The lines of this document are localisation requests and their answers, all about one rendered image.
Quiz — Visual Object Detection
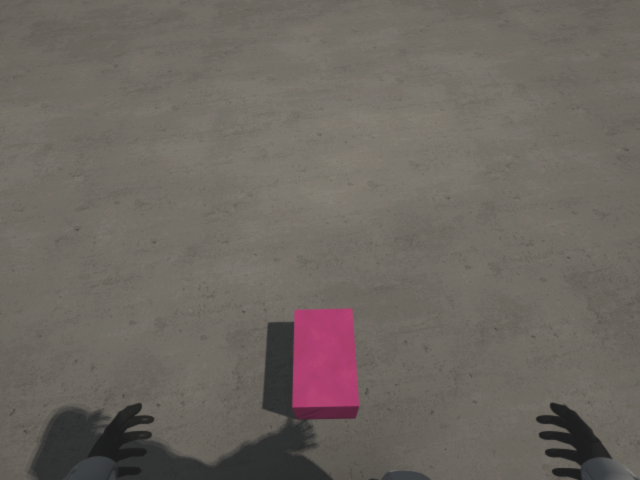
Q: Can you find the right robot hand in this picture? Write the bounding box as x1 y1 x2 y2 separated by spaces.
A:
536 403 612 480

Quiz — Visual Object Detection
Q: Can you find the left robot hand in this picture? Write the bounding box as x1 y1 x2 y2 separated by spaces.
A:
87 403 154 478

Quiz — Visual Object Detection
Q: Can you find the robot left forearm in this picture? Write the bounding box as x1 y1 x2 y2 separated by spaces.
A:
62 456 118 480

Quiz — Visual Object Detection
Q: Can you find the carton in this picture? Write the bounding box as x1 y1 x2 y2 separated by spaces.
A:
292 308 359 420

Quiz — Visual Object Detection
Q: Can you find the robot right forearm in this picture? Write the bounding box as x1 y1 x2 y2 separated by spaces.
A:
581 457 640 480

